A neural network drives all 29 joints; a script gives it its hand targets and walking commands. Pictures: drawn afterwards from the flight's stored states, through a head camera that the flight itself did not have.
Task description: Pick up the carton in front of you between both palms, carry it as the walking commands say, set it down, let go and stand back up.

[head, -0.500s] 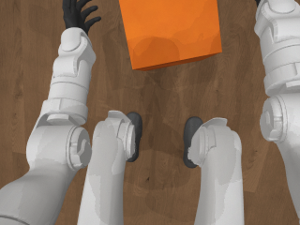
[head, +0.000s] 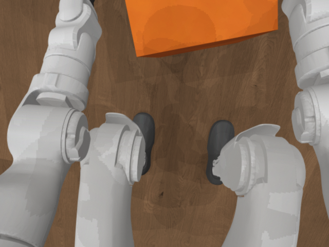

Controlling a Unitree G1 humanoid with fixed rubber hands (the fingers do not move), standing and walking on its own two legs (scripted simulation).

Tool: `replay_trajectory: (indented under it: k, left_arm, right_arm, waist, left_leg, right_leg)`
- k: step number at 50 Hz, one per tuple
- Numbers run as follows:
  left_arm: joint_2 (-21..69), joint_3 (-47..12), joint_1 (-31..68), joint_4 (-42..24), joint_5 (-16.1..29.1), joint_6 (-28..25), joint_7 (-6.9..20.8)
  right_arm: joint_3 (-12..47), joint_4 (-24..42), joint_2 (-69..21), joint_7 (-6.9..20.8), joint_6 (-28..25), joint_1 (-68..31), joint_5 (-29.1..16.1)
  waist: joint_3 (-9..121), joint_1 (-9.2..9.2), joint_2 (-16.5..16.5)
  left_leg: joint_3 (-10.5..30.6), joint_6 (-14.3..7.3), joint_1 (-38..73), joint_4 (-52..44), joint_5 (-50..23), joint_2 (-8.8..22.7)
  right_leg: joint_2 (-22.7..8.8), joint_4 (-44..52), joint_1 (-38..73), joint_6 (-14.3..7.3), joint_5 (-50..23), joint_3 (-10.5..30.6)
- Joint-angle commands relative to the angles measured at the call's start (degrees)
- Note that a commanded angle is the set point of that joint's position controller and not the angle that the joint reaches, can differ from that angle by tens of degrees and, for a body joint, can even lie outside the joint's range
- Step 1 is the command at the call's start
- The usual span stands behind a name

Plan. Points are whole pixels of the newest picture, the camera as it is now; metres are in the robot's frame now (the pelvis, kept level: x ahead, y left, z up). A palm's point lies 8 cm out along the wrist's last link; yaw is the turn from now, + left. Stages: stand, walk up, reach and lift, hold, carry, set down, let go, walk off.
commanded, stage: reach and lift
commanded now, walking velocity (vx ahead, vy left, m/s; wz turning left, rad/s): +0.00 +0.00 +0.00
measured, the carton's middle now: out of the picture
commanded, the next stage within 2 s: none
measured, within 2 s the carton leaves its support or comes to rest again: leaves its support in 0.60 s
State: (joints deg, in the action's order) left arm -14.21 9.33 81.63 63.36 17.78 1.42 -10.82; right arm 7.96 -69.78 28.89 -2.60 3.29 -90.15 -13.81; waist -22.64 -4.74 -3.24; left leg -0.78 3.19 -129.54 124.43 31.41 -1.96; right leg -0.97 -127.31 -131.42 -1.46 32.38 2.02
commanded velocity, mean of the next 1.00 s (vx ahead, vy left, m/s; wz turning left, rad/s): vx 0.00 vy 0.00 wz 0.00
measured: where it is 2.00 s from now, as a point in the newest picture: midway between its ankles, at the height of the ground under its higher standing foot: (177, 158)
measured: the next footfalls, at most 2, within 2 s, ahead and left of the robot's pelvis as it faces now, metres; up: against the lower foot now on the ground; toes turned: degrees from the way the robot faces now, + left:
none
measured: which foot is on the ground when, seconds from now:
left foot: down 0.00-1.00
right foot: down 0.00-1.00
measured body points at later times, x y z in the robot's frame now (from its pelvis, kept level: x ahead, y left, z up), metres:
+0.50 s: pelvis +0.00 +0.00 +0.00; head +0.37 -0.04 +0.25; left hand +0.55 +0.14 -0.16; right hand +0.58 -0.16 -0.17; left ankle +0.12 +0.13 -0.33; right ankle +0.11 -0.12 -0.33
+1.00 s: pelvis +0.00 +0.01 +0.06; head +0.27 -0.04 +0.42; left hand +0.51 +0.13 -0.01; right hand +0.53 -0.18 -0.01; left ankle +0.12 +0.13 -0.33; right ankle +0.11 -0.12 -0.33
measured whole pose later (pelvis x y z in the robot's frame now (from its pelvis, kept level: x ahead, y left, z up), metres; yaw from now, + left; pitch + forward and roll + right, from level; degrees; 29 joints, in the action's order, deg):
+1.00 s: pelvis +0.00 +0.01 +0.06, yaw -5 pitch +42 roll +3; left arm 3.2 34.2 62.0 39.1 -8.8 18.2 -7.2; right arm -16.6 -53.3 9.2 -1.3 20.4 -71.5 9.3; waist 4.1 -2.9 -0.9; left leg 1.5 3.5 -123.3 112.4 31.0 -2.7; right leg 3.4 -112.6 -125.9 0.8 28.4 2.9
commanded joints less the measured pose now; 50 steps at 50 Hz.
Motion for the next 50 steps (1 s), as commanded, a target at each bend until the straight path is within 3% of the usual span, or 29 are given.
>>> replay_trajectory:
  k: [1, 7, 14, 17, 18, 21, 24, 27, 30, 35, 38, 42, 46, 50]
  left_arm:
    - [-2.5, 0.35, 7.69, -4.78, -0.12, -1.0, -0.18]
    - [-1.9, 2.7, 8.31, -4.19, -4.05, -1.03, 0.04]
    - [6.0, 0.09, 12.64, -4.37, -3.85, -1.17, 0.47]
    - [10.25, 2.24, 12.79, -2.82, -7.12, -0.99, 1.06]
    - [19.91, -0.28, 17.74, -5.22, -7.38, -0.69, 2.91]
    - [40.82, -1.01, 26.75, -6.55, -10.53, 2.41, 9.89]
    - [48.66, 0.07, 28.87, -9.98, -12.7, 5.16, 14.32]
    - [54.8, -0.03, 29.13, -12.57, -12.18, 7.01, 16.63]
    - [60.48, -2.56, 28.78, -15.31, -10.21, 8.01, 17.44]
    - [67.24, -9.47, 28.11, -23.6, -6.71, 10.62, 17.69]
    - [67.86, -13.67, 30.31, -30.47, -6.72, 12.87, 18.5]
    - [68.24, -14.98, 28.13, -33.31, -10.61, 15.32, 18.3]
    - [68.45, -8.52, 23.65, -26.72, -17.37, 17.14, 18.76]
    - [68.92, -2.21, 21.67, -22.19, -22.98, 18.23, 19.43]
  right_arm:
    - [-2.25, 4.47, 4.9, -0.34, -0.92, -16.37, 0.98]
    - [-3.16, 0.63, 2.7, 0.69, -1.1, -15.1, 1.61]
    - [-0.21, 0.19, -3.95, 1.18, -1.65, -19.08, 1.03]
    - [0.54, -0.72, -10.58, 2.41, -1.24, -19.85, 1.62]
    - [3.5, 1.73, -22.05, 4.14, -0.94, -23.72, 1.02]
    - [3.19, 1.56, -44.63, 10.28, 1.23, -26.31, 4.5]
    - [-0.75, 4.27, -54.7, 13.73, 3.48, -22.36, 7.77]
    - [-2.13, 7.75, -59.54, 15.05, 4.87, -21.16, 8.96]
    - [-0.04, 14.51, -64.39, 15.1, 5.44, -23.09, 7.44]
    - [6.1, 30.15, -70.45, 13.56, 7.08, -26.11, 4.36]
    - [7.2, 35.63, -74.85, 12.25, 9.9, -23.7, 5.53]
    - [6.16, 32.59, -80.72, 12.12, 13.41, -16.86, 8.34]
    - [-1.02, 22.83, -82.94, 13.34, 15.28, -11.34, 13.38]
    - [-9.41, 17.71, -81.0, 14.46, 15.86, -10.59, 19.13]
  waist:
    - [74.58, 0.27, 11.03]
    - [65.47, -0.74, 8.66]
    - [65.25, 0.58, 8.56]
    - [63.56, -1.18, 9.01]
    - [64.09, -1.4, 9.84]
    - [60.64, -0.5, 10.86]
    - [60.25, 0.22, 10.86]
    - [64.71, 0.64, 10.22]
    - [74.53, 0.55, 9.52]
    - [97.03, 1.48, 13.7]
    - [105.98, 2.45, 14.72]
    - [99.07, 0.17, 12.35]
    - [83.88, -1.23, 10.68]
    - [77.86, -0.47, 9.43]
  left_leg:
    - [-3.7, 1.18, 30.18, -8.22, -20.65, -1.05]
    - [-3.15, 1.18, 28.49, -9.3, -17.08, -1.06]
    - [-2.77, 1.22, 31.56, -9.89, -16.45, -2.24]
    - [-3.17, 0.8, 32.22, -9.98, -15.7, -3.12]
    - [-3.27, 0.24, 31.55, -9.74, -15.88, -3.78]
    - [-3.96, 0.04, 28.1, -8.27, -14.82, -5.23]
    - [-4.97, -0.4, 25.47, -7.41, -14.25, -6.06]
    - [-5.55, -0.47, 24.63, -6.59, -16.55, -6.37]
    - [-6.15, -0.52, 27.65, -6.34, -19.94, -6.63]
    - [-6.78, -0.33, 29.23, -6.8, -26.03, -6.93]
    - [-7.14, 0.02, 28.12, -8.96, -24.23, -7.25]
    - [-6.99, 0.08, 30.03, -14.6, -18.64, -7.3]
    - [-6.52, -0.95, 27.53, -19.94, -8.66, -7.36]
    - [-5.49, -1.56, 28.42, -25.3, -4.14, -7.66]
  right_leg:
    - [0.83, 10.13, 43.02, 1.1, -20.84, 0.8]
    - [0.67, 11.4, 34.4, 0.98, -15.17, 1.3]
    - [1.36, 12.44, 34.04, 0.98, -13.33, 0.81]
    - [2.05, 12.51, 33.71, 1.23, -12.57, 0.74]
    - [2.76, 12.49, 33.98, 1.07, -13.23, 1.09]
    - [4.54, 11.61, 32.63, 0.76, -13.56, 0.36]
    - [5.54, 11.06, 31.55, 0.36, -14.39, -1.19]
    - [5.74, 10.44, 34.23, -0.25, -17.51, -1.59]
    - [6.26, 10.3, 37.49, -0.21, -21.16, -2.46]
    - [7.04, 10.65, 55.78, 0.95, -33.17, -3.21]
    - [7.71, 12.99, 63.02, 1.56, -35.49, -3.64]
    - [8.77, 18.53, 53.89, 1.92, -24.81, -4.5]
    - [9.3, 24.31, 42.8, 1.66, -11.25, -4.37]
    - [9.74, 29.5, 39.15, 1.13, -5.02, -4.27]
